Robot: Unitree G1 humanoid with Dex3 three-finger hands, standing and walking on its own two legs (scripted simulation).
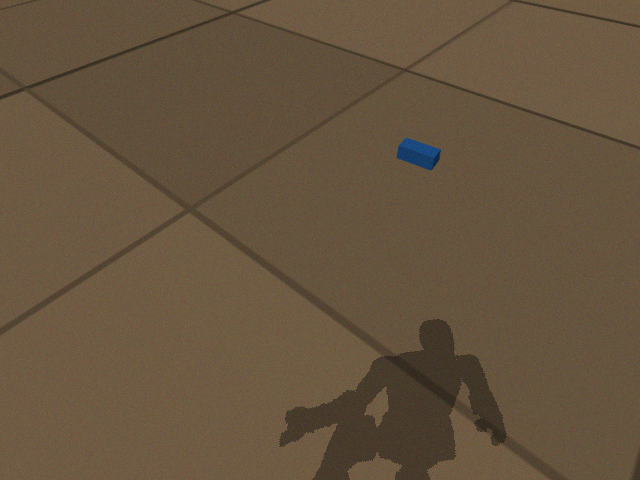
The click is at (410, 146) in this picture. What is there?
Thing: lying carton
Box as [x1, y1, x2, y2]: [397, 138, 440, 169]
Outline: 405,138 398,146 397,157 422,167 431,169 437,162 440,149
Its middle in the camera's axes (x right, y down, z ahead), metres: +0.52 -0.47 +2.02
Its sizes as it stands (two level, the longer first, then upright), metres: 0.198 0.087 0.079
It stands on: the floor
